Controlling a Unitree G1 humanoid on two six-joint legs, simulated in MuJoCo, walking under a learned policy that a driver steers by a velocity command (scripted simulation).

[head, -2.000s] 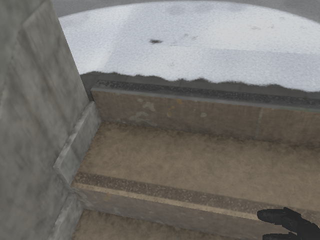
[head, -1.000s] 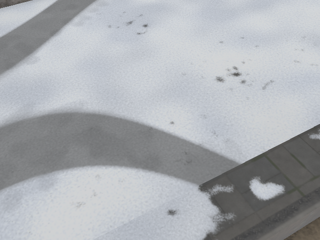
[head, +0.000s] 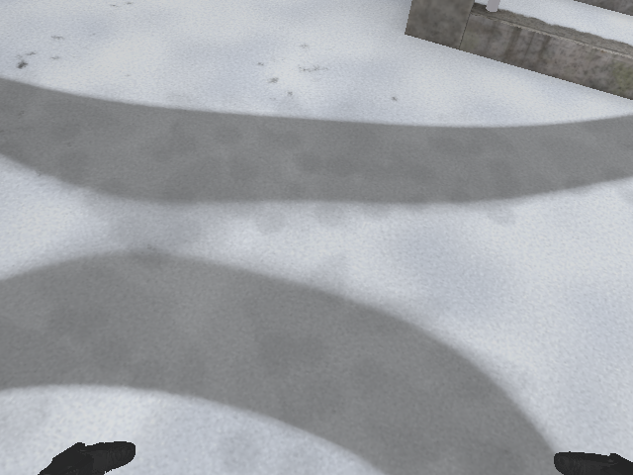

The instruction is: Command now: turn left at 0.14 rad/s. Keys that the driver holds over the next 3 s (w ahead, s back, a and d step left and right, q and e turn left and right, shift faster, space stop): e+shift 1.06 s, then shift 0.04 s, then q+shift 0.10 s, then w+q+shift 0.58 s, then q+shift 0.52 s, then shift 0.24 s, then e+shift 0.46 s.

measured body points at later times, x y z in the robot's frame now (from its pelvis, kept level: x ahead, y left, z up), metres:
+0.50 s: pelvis +0.12 -0.04 +0.00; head +0.17 -0.06 +0.45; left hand +0.34 +0.17 -0.09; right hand +0.25 -0.34 -0.08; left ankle +0.21 +0.09 -0.70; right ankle +0.12 -0.15 -0.74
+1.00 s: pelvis +0.17 -0.04 -0.01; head +0.20 -0.07 +0.44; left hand +0.49 -0.02 -0.09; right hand +0.04 -0.32 -0.11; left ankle +0.24 +0.07 -0.74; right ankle +0.09 -0.15 -0.70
